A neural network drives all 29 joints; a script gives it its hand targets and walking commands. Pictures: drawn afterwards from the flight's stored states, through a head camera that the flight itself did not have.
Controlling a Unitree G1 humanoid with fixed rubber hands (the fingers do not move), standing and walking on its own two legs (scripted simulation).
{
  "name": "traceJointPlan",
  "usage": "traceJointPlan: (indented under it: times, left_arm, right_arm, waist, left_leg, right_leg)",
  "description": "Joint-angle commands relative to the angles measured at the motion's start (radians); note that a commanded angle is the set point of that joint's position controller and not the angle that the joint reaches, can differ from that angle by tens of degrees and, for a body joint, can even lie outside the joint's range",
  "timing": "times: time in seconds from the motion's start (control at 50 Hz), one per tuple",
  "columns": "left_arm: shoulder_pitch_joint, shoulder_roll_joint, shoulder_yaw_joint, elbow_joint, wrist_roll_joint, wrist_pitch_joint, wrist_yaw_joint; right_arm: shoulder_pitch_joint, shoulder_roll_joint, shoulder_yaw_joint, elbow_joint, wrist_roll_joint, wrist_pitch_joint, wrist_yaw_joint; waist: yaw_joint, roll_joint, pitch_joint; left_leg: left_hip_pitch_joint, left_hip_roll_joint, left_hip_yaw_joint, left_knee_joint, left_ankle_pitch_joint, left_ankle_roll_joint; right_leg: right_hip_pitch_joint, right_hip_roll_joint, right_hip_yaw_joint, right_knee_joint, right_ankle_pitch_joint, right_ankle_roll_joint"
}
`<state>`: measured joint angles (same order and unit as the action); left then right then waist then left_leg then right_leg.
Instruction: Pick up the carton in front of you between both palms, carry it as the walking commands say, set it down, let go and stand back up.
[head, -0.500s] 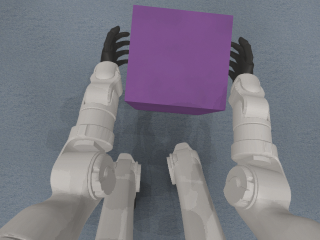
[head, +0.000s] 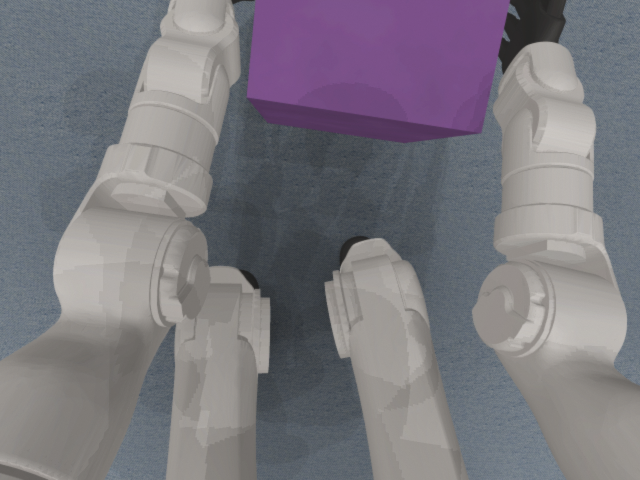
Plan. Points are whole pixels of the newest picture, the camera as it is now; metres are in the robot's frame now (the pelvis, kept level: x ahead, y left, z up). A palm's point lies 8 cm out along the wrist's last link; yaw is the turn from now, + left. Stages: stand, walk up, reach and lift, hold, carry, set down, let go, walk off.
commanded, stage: set down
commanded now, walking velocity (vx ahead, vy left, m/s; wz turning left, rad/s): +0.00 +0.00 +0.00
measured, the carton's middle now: (361, 36) +0.53 -0.14 -0.25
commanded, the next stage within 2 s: none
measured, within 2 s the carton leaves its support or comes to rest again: rests again in 0.48 s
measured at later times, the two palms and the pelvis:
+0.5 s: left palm (209, 9) +0.57 +0.02 -0.20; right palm (500, 63) +0.47 -0.27 -0.20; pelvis +0.01 +0.01 -0.02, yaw +0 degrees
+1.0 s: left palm (205, 9) +0.57 +0.02 -0.21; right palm (501, 65) +0.47 -0.28 -0.20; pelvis +0.00 +0.01 -0.04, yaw -2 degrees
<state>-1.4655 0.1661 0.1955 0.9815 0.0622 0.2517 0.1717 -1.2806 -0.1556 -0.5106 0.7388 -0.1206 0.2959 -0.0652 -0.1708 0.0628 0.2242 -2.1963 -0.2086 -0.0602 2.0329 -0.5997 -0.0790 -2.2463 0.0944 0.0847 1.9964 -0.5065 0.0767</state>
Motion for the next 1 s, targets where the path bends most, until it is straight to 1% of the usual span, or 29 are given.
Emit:
traceJointPlan:
  times: [0.0, 0.04, 0.08, 0.14, 0.2, 0.32, 0.5, 0.62, 0.74, 0.92, 0.98]
  left_arm:
    - [-0.611, -0.868, -0.326, -0.137, -0.119, -0.052, -0.201]
    - [-0.615, -0.880, -0.347, -0.150, -0.133, -0.058, -0.202]
    - [-0.620, -0.895, -0.372, -0.167, -0.147, -0.063, -0.200]
    - [-0.591, -0.908, -0.381, -0.153, -0.151, -0.068, -0.202]
    - [-0.562, -0.905, -0.367, -0.120, -0.143, -0.071, -0.209]
    - [-0.546, -0.874, -0.328, -0.073, -0.134, -0.079, -0.219]
    - [-0.589, -0.793, -0.322, -0.050, -0.163, -0.100, -0.221]
    - [-0.556, -0.722, -0.267, 0.031, -0.126, -0.097, -0.234]
    - [-0.530, -0.654, -0.214, 0.081, -0.084, -0.091, -0.246]
    - [-0.477, -0.547, -0.161, 0.136, -0.036, -0.078, -0.254]
    - [-0.464, -0.514, -0.153, 0.147, -0.027, -0.076, -0.254]
  right_arm:
    - [-0.720, 0.741, 0.445, -0.108, 0.156, -0.050, 0.282]
    - [-0.721, 0.731, 0.447, -0.110, 0.169, -0.053, 0.288]
    - [-0.716, 0.726, 0.447, -0.110, 0.183, -0.056, 0.289]
    - [-0.681, 0.728, 0.436, -0.082, 0.181, -0.057, 0.294]
    - [-0.651, 0.723, 0.411, -0.044, 0.162, -0.057, 0.302]
    - [-0.651, 0.696, 0.377, -0.009, 0.128, -0.067, 0.312]
    - [-0.705, 0.621, 0.370, 0.002, 0.133, -0.096, 0.305]
    - [-0.672, 0.586, 0.328, 0.075, 0.102, -0.095, 0.304]
    - [-0.636, 0.544, 0.271, 0.132, 0.062, -0.092, 0.305]
    - [-0.565, 0.454, 0.187, 0.194, 0.005, -0.084, 0.302]
    - [-0.542, 0.423, 0.164, 0.209, -0.008, -0.084, 0.300]
  waist:
    - [-0.127, 0.088, -1.332]
    - [-0.135, 0.123, -1.314]
    - [-0.144, 0.143, -1.325]
    - [-0.150, 0.154, -1.301]
    - [-0.154, 0.159, -1.232]
    - [-0.152, 0.145, -1.102]
    - [-0.153, 0.126, -1.014]
    - [-0.127, 0.118, -0.868]
    - [-0.105, 0.118, -0.764]
    - [-0.087, 0.120, -0.643]
    - [-0.086, 0.118, -0.619]
  left_leg:
    - [0.556, 0.000, 0.132, -0.100, 0.296, 0.050]
    - [0.556, -0.001, 0.134, -0.078, 0.337, 0.046]
    - [0.562, 0.000, 0.133, -0.061, 0.369, 0.044]
    - [0.540, -0.001, 0.129, -0.048, 0.388, 0.045]
    - [0.501, -0.001, 0.121, -0.046, 0.373, 0.049]
    - [0.428, -0.002, 0.105, -0.049, 0.328, 0.058]
    - [0.402, 0.006, 0.088, -0.031, 0.290, 0.068]
    - [0.332, 0.012, 0.083, -0.036, 0.203, 0.077]
    - [0.291, 0.018, 0.077, -0.037, 0.156, 0.084]
    - [0.261, 0.032, 0.063, -0.035, 0.109, 0.090]
    - [0.260, 0.037, 0.059, -0.034, 0.099, 0.090]
  right_leg:
    - [0.696, 0.003, -0.194, -0.110, 0.439, -0.009]
    - [0.695, 0.002, -0.186, -0.093, 0.483, -0.016]
    - [0.713, 0.003, -0.182, -0.078, 0.522, -0.020]
    - [0.713, 0.005, -0.177, -0.064, 0.548, -0.023]
    - [0.669, 0.003, -0.174, -0.057, 0.524, -0.028]
    - [0.582, -0.005, -0.171, -0.043, 0.459, -0.038]
    - [0.540, -0.021, -0.162, -0.017, 0.410, -0.049]
    - [0.486, -0.026, -0.148, -0.017, 0.320, -0.056]
    - [0.438, -0.026, -0.135, -0.013, 0.260, -0.068]
    - [0.368, -0.027, -0.123, -0.010, 0.184, -0.084]
    - [0.356, -0.028, -0.120, -0.007, 0.168, -0.086]
